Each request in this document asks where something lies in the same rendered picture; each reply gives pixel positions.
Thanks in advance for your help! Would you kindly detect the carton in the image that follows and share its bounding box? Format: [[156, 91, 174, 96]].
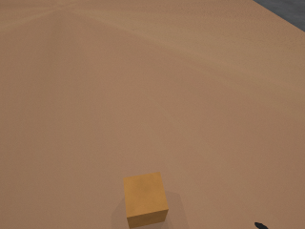
[[123, 172, 169, 229]]

